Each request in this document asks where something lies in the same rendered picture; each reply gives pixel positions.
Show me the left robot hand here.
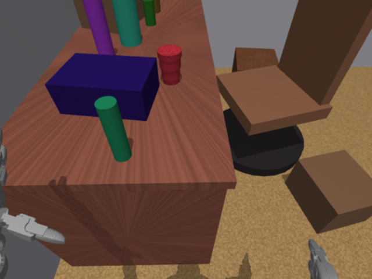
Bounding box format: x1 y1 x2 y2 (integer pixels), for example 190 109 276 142
0 127 66 244

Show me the right robot hand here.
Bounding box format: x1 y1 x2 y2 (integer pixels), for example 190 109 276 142
308 239 339 279

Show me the desk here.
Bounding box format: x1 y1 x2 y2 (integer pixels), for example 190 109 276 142
1 0 237 266

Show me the office chair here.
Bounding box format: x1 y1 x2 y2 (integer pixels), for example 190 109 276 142
216 0 372 176

